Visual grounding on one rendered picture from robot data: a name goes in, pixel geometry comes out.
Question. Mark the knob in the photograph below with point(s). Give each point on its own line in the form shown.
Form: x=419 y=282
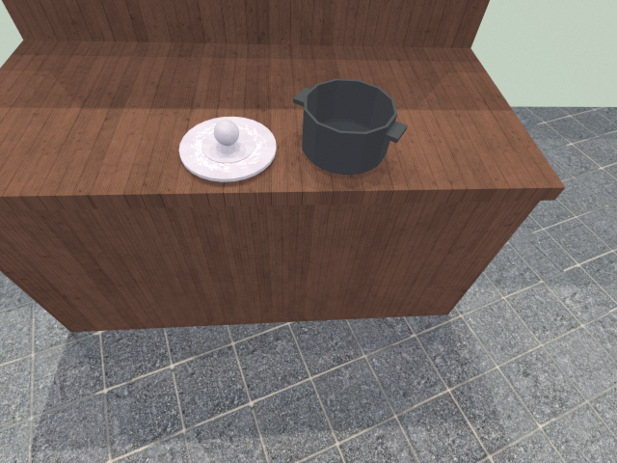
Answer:
x=226 y=132

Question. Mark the lid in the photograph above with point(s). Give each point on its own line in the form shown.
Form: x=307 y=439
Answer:
x=251 y=154

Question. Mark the pot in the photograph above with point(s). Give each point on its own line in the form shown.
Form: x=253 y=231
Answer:
x=347 y=125

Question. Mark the table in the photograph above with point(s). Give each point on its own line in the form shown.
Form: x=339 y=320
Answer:
x=104 y=227

